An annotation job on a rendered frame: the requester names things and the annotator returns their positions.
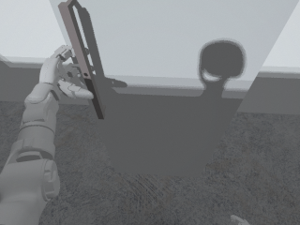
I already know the handle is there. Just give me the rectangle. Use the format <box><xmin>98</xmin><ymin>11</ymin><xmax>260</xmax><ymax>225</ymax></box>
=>
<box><xmin>58</xmin><ymin>0</ymin><xmax>106</xmax><ymax>120</ymax></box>

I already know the left robot upper arm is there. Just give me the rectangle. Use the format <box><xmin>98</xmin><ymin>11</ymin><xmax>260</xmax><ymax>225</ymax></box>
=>
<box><xmin>0</xmin><ymin>158</ymin><xmax>61</xmax><ymax>225</ymax></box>

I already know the fridge door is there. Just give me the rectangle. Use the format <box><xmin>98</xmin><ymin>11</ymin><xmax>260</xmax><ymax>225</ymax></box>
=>
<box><xmin>49</xmin><ymin>0</ymin><xmax>299</xmax><ymax>178</ymax></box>

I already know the robot right hand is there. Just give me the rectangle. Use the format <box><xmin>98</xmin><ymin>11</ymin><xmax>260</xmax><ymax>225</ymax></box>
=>
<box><xmin>231</xmin><ymin>215</ymin><xmax>250</xmax><ymax>225</ymax></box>

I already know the left robot forearm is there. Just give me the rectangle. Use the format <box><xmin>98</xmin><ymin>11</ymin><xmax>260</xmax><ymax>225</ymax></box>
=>
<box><xmin>0</xmin><ymin>82</ymin><xmax>61</xmax><ymax>180</ymax></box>

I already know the robot left hand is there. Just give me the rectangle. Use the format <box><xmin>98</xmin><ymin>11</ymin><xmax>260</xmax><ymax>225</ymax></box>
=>
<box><xmin>39</xmin><ymin>45</ymin><xmax>94</xmax><ymax>100</ymax></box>

